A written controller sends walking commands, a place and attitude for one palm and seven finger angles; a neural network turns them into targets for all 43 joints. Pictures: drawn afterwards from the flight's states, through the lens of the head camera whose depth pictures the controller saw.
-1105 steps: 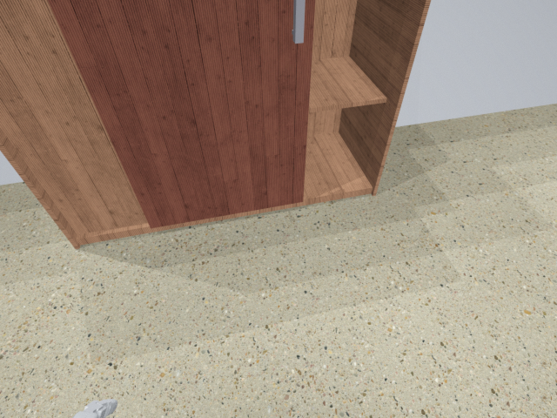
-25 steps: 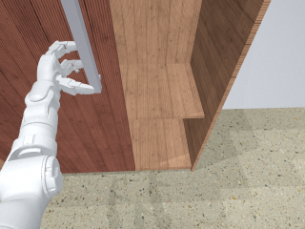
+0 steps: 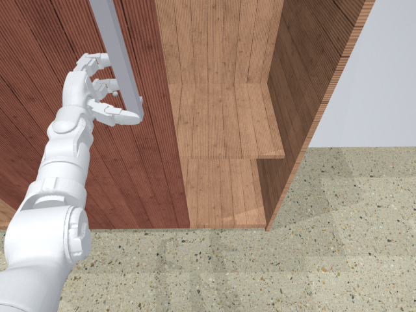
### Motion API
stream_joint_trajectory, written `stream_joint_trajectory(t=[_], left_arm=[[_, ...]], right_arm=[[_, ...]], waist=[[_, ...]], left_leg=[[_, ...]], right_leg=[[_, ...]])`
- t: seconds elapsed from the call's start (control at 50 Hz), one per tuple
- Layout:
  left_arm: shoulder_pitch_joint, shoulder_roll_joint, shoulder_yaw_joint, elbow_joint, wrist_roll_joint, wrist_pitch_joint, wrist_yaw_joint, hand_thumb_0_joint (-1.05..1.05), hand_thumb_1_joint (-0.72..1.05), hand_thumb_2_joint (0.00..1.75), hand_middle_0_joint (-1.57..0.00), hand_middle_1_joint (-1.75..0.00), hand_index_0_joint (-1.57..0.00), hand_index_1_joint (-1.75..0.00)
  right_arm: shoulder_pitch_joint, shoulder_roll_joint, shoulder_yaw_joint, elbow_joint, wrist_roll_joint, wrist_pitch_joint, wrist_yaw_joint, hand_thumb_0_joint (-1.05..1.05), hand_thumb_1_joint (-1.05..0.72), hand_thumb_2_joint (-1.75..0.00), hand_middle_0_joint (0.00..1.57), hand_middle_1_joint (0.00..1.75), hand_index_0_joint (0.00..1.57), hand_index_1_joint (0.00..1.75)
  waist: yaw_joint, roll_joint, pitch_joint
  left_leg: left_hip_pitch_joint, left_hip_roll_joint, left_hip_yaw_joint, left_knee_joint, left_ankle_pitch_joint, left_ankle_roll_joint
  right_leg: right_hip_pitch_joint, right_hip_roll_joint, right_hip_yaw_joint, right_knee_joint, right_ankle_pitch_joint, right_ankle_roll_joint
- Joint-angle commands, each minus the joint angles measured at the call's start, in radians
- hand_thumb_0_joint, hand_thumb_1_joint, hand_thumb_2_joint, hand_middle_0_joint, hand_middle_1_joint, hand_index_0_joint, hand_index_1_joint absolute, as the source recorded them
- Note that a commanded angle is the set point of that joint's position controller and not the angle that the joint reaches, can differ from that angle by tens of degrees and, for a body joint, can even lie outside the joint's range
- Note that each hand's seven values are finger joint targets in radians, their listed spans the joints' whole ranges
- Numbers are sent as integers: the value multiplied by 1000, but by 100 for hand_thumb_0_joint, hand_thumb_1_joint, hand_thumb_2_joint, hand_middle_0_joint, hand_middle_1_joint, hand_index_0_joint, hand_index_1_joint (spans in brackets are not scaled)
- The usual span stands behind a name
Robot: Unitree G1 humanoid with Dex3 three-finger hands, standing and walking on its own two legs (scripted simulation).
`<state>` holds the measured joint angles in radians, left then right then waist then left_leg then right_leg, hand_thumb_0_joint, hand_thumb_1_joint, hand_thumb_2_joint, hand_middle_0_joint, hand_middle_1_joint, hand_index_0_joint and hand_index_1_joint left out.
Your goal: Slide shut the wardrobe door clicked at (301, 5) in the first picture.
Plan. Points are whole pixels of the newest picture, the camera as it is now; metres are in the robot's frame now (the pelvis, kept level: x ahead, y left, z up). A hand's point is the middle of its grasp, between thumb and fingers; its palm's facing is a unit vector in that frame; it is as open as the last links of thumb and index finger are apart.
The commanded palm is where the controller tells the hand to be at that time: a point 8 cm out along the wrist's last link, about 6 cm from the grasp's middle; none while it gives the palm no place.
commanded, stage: move the hooked fingers beside the handle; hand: left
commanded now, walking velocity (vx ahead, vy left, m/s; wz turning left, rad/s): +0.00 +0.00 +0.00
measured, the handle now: (123, 57) +0.55 +0.16 +0.21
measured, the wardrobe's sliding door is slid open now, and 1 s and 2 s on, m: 0.38 0.38 0.38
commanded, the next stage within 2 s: none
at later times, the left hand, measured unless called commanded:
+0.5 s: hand (115, 91) +0.48 +0.17 +0.18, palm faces -0.01 -1.00 +0.00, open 14.1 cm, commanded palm +0.46 +0.23 +0.17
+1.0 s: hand (98, 92) +0.47 +0.20 +0.18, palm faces -0.01 -1.00 +0.00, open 14.0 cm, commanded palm +0.45 +0.25 +0.17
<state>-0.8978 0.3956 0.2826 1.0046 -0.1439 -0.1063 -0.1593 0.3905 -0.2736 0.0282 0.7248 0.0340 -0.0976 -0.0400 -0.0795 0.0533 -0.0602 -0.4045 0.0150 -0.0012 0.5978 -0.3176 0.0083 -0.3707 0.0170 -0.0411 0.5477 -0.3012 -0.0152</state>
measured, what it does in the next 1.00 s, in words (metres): stands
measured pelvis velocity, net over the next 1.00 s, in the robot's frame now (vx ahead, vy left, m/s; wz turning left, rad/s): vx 0.00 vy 0.01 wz -0.02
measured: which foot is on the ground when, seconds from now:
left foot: down 0.00-1.00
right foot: down 0.00-1.00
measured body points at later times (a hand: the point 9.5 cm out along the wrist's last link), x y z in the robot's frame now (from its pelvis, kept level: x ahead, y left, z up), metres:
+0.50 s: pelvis +0.01 +0.00 +0.00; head +0.04 -0.01 +0.45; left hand +0.47 +0.22 +0.18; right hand +0.05 -0.26 -0.12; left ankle -0.01 +0.11 -0.73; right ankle -0.02 -0.11 -0.73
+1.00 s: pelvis +0.00 +0.01 +0.00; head +0.03 +0.00 +0.45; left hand +0.47 +0.25 +0.19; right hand +0.05 -0.26 -0.11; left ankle -0.01 +0.11 -0.73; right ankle -0.02 -0.11 -0.73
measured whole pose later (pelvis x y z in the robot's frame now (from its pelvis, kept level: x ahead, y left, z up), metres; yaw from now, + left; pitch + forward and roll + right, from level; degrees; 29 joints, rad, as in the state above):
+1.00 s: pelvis +0.00 +0.01 +0.00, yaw -1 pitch +8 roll -1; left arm -0.86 0.47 0.36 0.99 -0.14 -0.09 -0.27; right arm 0.38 -0.28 0.04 0.68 0.04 -0.07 -0.06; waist -0.10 0.04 -0.08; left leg -0.40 0.02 0.02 0.59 -0.32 0.02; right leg -0.37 0.02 -0.02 0.54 -0.29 -0.01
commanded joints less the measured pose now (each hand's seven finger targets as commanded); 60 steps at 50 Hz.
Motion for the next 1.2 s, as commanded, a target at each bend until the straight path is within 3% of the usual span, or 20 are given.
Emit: stream_joint_trajectory(t=[0.0, 0.06, 0.14, 0.2, 0.24, 0.32, 0.38, 0.42, 0.48, 0.52, 0.58, 0.62, 0.68, 0.74, 0.78, 0.84, 1.0, 1.06, 1.14, 1.18], left_arm=[[-558, 184, 9, -247, -7, -81, -36, 0, -50, 30, -30, -120, -30, -120], [-566, 157, -10, -235, -5, -85, -44, 0, -50, 30, -30, -120, -30, -120], [-575, 207, 21, -207, -1, -83, -49, 0, -50, 30, -30, -120, -30, -120], [-536, 231, 41, -207, 1, -81, -56, 0, -50, 30, -30, -120, -30, -120], [-557, 234, 39, -204, 3, -82, -57, 0, -50, 30, -30, -120, -30, -120], [-497, 274, 79, -212, 0, -77, -59, 0, -50, 30, -30, -120, -30, -120], [-489, 260, 64, -238, 2, -72, -63, 0, -50, 30, -30, -120, -30, -120], [-451, 317, 119, -220, 1, -61, -61, 0, -50, 30, -30, -120, -30, -120], [-450, 347, 130, -231, 7, -54, -65, 0, -50, 30, -30, -120, -30, -120], [-421, 357, 138, -279, 9, -58, -70, 0, -50, 30, -30, -120, -30, -120], [-424, 295, 82, -315, -1, -54, -85, 0, -50, 30, -30, -120, -30, -120], [-395, 325, 114, -289, -11, -40, -91, 0, -50, 30, -30, -120, -30, -120], [-443, 275, 68, -260, -20, -20, -103, 0, -50, 30, -30, -120, -30, -120], [-476, 305, 81, -271, -8, -27, -95, 0, -50, 30, -30, -120, -30, -120], [-490, 309, 79, -271, -7, -39, -93, 0, -50, 30, -30, -120, -30, -120], [-455, 334, 109, -276, -15, -57, -98, 0, -50, 30, -30, -120, -30, -120], [-424, 349, 105, -207, -10, -39, -120, 0, -50, 30, -30, -120, -30, -120], [-437, 348, 108, -246, -12, -46, -124, 0, -50, 30, -30, -120, -30, -120], [-401, 418, 167, -294, -24, -62, -133, 0, -50, 30, -30, -120, -30, -120], [-395, 375, 129, -322, -29, -62, -143, 0, -50, 30, -30, -120, -30, -120]], right_arm=[[37, -140, -49, -98, 6, -35, -17, 0, -90, -90, 20, 30, 20, 30], [42, -137, -48, -96, 7, -41, -15, 0, -90, -90, 20, 30, 20, 30], [50, -142, -47, -95, 6, -35, -18, 0, -90, -90, 20, 30, 20, 30], [46, -143, -46, -105, 7, -31, -19, 0, -90, -90, 20, 30, 20, 30], [47, -142, -45, -105, 6, -30, -19, 0, -90, -90, 20, 30, 20, 30], [48, -146, -48, -121, 6, -22, -18, 0, -90, -90, 20, 30, 20, 30], [42, -145, -48, -135, 7, -16, -16, 0, -90, -90, 20, 30, 20, 30], [46, -148, -49, -137, 7, -11, -18, 0, -90, -90, 20, 30, 20, 30], [42, -148, -47, -144, 8, 1, -21, 0, -90, -90, 20, 30, 20, 30], [37, -145, -49, -159, 9, 3, -20, 0, -90, -90, 20, 30, 20, 30], [29, -142, -49, -163, 11, 4, -20, 0, -90, -90, 20, 30, 20, 30], [32, -149, -54, -157, 14, 8, -25, 0, -90, -90, 20, 30, 20, 30], [25, -149, -50, -151, 17, 8, -30, 0, -90, -90, 20, 30, 20, 30], [31, -149, -48, -145, 14, 3, -32, 0, -90, -90, 20, 30, 20, 30], [38, -150, -48, -140, 11, 0, -33, 0, -90, -90, 20, 30, 20, 30], [39, -151, -49, -142, 9, -2, -32, 0, -90, -90, 20, 30, 20, 30], [35, -156, -44, -149, 13, 1, -32, 0, -90, -90, 20, 30, 20, 30], [38, -154, -47, -155, 12, -1, -31, 0, -90, -90, 20, 30, 20, 30], [40, -160, -49, -163, 10, 1, -34, 0, -90, -90, 20, 30, 20, 30], [31, -157, -48, -170, 12, 0, -33, 0, -90, -90, 20, 30, 20, 30]], waist=[[-41, 10, -362], [-50, 1, -334], [-52, -20, -330], [-36, 12, -347], [-43, 6, -329], [-26, -28, -357], [-25, -2, -345], [-13, -39, -352], [-13, -36, -335], [1, -9, -370], [-14, 21, -359], [-16, -30, -344], [-33, -1, -279], [-31, 32, -305], [-38, 29, -316], [-22, 0, -380], [-21, 1, -296], [-18, 30, -330], [-4, -5, -388], [-9, 37, -375]], left_leg=[[238, -16, -20, -39, 339, 31], [239, -15, -21, -38, 337, 31], [212, -18, -17, -38, 326, 35], [216, -19, -15, -33, 348, 34], [207, -17, -13, -35, 339, 34], [202, -16, -11, -34, 366, 36], [202, -17, -6, -34, 382, 37], [188, -15, -3, -33, 377, 39], [169, -17, 5, -34, 372, 42], [186, -16, 3, -38, 401, 39], [224, -11, 0, -31, 426, 37], [206, -7, 2, -37, 400, 38], [189, -11, 4, -45, 339, 38], [207, -11, -11, -47, 338, 34], [224, -10, -14, -36, 362, 35], [235, -10, -18, -37, 388, 32], [178, -10, -14, -47, 346, 34], [205, -9, -14, -43, 366, 30], [217, -6, -16, -42, 405, 32], [234, -8, -11, -39, 413, 34]], right_leg=[[63, 19, 19, -45, 369, -9], [41, 21, 14, -48, 360, -8], [59, 19, 19, -47, 370, -6], [68, 18, 19, -40, 387, -9], [60, 17, 20, -42, 383, -6], [96, 18, 19, -36, 415, -6], [93, 19, 17, -33, 425, -8], [113, 19, 21, -34, 435, -5], [126, 16, 24, -34, 452, -4], [148, 16, 24, -27, 471, -6], [117, 18, 21, -34, 464, -8], [120, 20, 19, -41, 452, -4], [75, 17, 17, -56, 397, -5], [63, 16, 17, -54, 366, -8], [55, 17, 17, -50, 376, -8], [99, 18, 18, -42, 406, -7], [73, 16, 15, -46, 375, -9], [74, 17, 17, -44, 382, -9], [127, 18, 19, -38, 424, -8], [110, 18, 20, -41, 422, -9]])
